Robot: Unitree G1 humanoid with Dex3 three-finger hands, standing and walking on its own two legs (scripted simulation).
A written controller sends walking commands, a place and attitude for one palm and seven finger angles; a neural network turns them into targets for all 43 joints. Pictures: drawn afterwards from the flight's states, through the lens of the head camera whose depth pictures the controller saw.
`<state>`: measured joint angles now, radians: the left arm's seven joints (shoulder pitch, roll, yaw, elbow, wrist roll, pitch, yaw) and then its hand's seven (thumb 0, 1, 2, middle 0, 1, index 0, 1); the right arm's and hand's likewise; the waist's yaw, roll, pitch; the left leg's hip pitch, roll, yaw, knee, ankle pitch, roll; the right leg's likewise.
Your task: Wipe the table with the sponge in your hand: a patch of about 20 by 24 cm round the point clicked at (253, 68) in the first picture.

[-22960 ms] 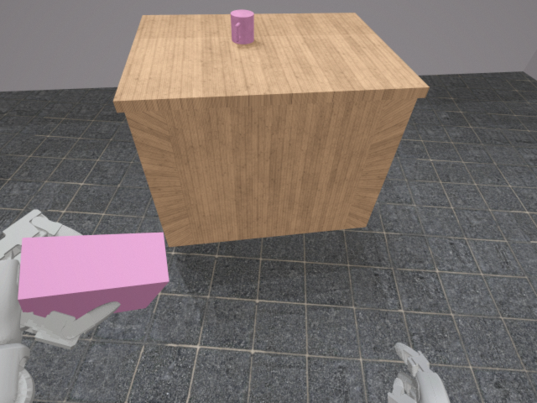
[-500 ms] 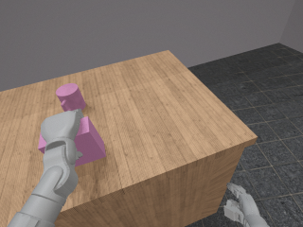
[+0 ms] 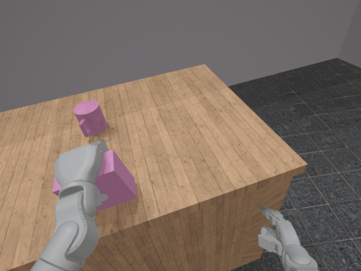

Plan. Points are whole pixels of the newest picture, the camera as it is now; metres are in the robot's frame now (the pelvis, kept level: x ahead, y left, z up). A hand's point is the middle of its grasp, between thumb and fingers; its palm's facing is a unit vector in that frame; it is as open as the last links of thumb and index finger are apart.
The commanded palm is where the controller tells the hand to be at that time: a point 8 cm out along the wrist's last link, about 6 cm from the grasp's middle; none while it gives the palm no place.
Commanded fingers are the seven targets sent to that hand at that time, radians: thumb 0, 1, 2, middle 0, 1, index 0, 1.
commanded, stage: slide across to the third lane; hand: left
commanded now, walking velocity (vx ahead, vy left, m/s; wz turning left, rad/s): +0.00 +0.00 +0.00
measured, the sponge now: (103, 188) +0.27 +0.23 +0.06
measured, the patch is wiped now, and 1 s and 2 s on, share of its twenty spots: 0.70 0.75 0.90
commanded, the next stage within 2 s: wipe forward along the third lane in 0.74 s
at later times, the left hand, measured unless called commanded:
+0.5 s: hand (108, 180) +0.25 +0.19 +0.12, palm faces +0.15 -0.15 -0.98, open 9.8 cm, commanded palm +0.21 +0.18 +0.17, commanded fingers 0.00 0.10 1.30 -1.20 -1.60 -1.20 -1.60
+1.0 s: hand (131, 169) +0.28 +0.15 +0.12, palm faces +0.13 -0.16 -0.98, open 9.8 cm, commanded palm +0.26 +0.16 +0.17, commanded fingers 0.00 0.10 1.30 -1.20 -1.60 -1.20 -1.60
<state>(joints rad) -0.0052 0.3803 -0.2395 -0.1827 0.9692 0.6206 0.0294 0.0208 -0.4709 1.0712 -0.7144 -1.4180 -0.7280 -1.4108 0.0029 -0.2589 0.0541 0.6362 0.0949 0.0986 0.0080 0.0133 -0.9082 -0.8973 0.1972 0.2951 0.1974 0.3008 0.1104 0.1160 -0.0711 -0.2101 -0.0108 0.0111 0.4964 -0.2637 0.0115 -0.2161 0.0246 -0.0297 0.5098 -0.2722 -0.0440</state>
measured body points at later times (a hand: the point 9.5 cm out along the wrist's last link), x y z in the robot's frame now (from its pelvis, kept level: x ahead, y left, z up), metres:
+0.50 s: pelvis -0.02 -0.01 +0.00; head -0.06 -0.07 +0.44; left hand +0.24 +0.20 +0.18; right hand +0.24 -0.20 -0.07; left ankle +0.00 +0.11 -0.74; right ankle +0.00 -0.09 -0.74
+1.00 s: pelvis -0.03 -0.02 +0.00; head -0.07 -0.07 +0.45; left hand +0.27 +0.16 +0.17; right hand +0.23 -0.22 -0.07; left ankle +0.00 +0.11 -0.74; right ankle +0.00 -0.09 -0.74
